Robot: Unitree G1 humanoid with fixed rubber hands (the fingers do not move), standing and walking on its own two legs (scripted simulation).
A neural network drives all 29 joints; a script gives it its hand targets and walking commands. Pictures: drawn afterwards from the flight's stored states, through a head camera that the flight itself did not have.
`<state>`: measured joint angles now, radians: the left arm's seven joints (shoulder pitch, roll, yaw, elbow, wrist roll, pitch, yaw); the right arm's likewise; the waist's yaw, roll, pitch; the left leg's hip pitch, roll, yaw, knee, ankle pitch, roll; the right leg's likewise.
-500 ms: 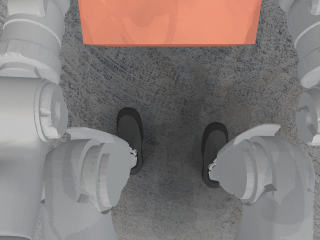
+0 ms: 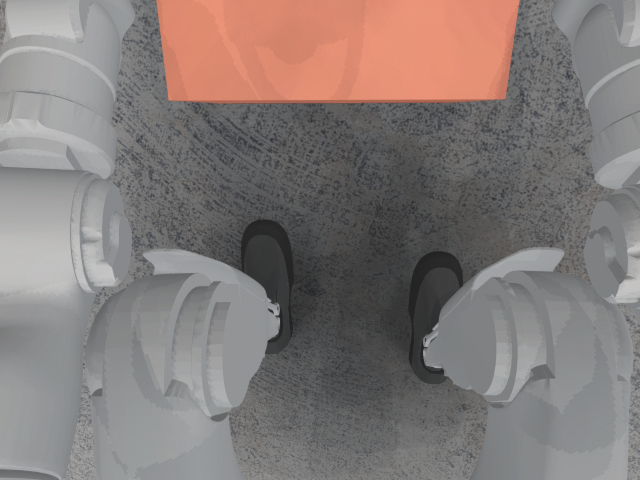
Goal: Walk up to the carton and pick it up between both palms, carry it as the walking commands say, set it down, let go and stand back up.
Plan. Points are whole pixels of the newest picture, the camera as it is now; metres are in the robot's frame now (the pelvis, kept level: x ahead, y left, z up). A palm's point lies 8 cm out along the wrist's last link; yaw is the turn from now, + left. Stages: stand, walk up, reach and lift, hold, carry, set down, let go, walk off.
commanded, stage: reach and lift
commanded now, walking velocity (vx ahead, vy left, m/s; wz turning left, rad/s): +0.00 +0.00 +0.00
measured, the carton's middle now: out of the picture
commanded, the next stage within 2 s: none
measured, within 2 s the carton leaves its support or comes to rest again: leaves its support in 0.04 s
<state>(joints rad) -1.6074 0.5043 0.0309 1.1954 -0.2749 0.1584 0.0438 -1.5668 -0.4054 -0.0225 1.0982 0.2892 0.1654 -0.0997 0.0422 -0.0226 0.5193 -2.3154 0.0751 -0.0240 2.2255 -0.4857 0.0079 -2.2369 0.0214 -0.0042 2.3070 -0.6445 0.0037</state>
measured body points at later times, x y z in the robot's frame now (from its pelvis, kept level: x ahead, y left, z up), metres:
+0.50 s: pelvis +0.00 +0.00 +0.03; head +0.37 +0.03 +0.28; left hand +0.57 +0.24 -0.12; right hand +0.58 -0.15 -0.12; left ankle +0.13 +0.13 -0.31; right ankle +0.10 -0.12 -0.31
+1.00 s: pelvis +0.00 +0.00 +0.07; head +0.35 +0.03 +0.35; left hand +0.56 +0.24 -0.06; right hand +0.58 -0.15 -0.06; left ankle +0.13 +0.13 -0.31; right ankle +0.10 -0.12 -0.31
